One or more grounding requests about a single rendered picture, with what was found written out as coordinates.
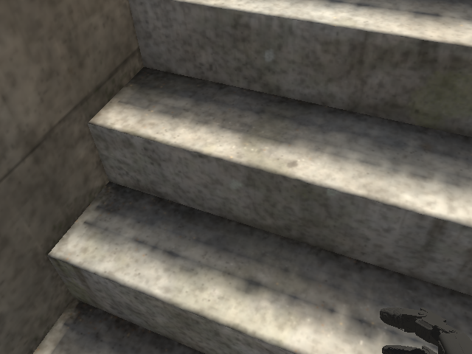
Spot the robot right hand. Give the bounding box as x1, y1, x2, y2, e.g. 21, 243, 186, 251
380, 308, 472, 354

